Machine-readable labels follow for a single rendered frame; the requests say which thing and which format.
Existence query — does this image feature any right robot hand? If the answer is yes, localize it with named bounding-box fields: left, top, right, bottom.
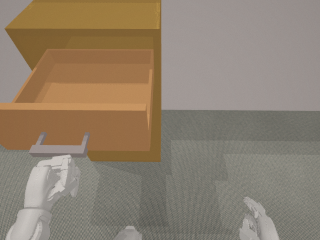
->
left=239, top=196, right=280, bottom=240

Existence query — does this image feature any left robot forearm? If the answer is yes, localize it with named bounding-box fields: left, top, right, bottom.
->
left=5, top=207, right=52, bottom=240

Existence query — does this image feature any robot left thigh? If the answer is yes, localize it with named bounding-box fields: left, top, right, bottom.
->
left=114, top=229, right=142, bottom=240

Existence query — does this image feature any robot left shin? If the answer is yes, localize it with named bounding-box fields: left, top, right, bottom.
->
left=125, top=226, right=135, bottom=230

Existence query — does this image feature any handle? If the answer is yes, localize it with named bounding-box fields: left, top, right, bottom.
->
left=28, top=132, right=90, bottom=158

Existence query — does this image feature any cabinet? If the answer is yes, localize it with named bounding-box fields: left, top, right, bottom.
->
left=4, top=0, right=162, bottom=162

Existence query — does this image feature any drawer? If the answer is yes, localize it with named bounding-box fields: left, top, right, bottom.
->
left=0, top=49, right=154, bottom=151

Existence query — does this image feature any left robot hand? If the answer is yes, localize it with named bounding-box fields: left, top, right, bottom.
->
left=24, top=155, right=81, bottom=211

